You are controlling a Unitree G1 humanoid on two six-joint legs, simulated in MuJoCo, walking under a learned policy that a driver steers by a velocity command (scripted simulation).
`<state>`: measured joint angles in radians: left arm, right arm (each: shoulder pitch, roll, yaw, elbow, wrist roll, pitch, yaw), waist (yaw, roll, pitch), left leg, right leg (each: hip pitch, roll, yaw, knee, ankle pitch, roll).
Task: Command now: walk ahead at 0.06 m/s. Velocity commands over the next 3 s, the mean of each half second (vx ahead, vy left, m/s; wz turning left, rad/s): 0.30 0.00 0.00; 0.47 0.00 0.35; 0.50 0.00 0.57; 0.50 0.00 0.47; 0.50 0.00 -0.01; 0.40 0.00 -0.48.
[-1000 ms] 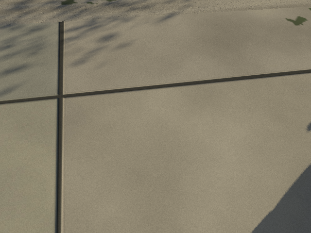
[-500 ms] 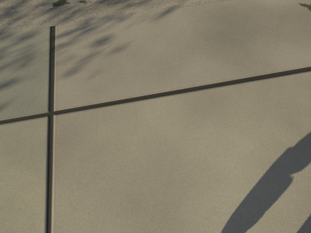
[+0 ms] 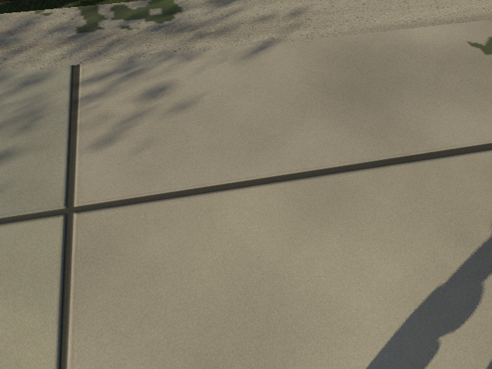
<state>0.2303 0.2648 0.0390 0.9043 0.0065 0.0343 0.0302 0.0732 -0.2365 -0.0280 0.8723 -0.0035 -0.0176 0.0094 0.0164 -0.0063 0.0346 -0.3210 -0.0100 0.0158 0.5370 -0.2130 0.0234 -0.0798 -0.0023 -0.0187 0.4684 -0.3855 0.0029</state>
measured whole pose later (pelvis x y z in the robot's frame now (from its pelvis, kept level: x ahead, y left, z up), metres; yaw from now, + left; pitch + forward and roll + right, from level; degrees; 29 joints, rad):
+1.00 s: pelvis +0.34 -0.05 +0.01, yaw +13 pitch -1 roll -2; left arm 0.27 0.26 0.07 0.93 0.01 -0.11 0.00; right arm 0.20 -0.31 -0.08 0.85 0.03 -0.03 -0.01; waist 0.04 0.04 0.04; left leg -0.64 0.12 -0.05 1.05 -0.21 0.02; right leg -0.11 0.02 -0.17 0.28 -0.16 -0.02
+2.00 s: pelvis +0.84 +0.22 +0.01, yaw +45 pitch +1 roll -2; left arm 0.28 0.26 0.06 0.85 0.00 -0.10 -0.03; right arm 0.24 -0.29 -0.06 0.72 0.01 -0.05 -0.01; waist 0.04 0.04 0.03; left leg -0.56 0.06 -0.06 1.05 -0.32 0.02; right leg -0.20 0.05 -0.03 0.35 -0.17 -0.04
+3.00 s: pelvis +1.21 +0.57 +0.00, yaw +25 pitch +3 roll +0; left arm 0.17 0.31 0.07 0.69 0.00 -0.02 -0.02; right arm 0.15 -0.31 -0.05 0.73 -0.01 -0.06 -0.03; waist 0.01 0.01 0.09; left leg -0.55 0.05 -0.06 1.18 -0.45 -0.06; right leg -0.37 0.10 0.02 0.46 -0.13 -0.10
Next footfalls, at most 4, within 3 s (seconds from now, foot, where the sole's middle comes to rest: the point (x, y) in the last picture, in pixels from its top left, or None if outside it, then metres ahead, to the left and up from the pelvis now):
0.74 right None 0.40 -0.15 -0.77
1.28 left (190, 334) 0.59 0.19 -0.77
1.78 right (202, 227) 0.94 0.18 -0.77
2.28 left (88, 223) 0.95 0.55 -0.77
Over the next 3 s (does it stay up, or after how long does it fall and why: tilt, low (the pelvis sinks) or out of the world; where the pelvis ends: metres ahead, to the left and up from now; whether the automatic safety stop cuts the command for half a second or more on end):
stays up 1.21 0.57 0.00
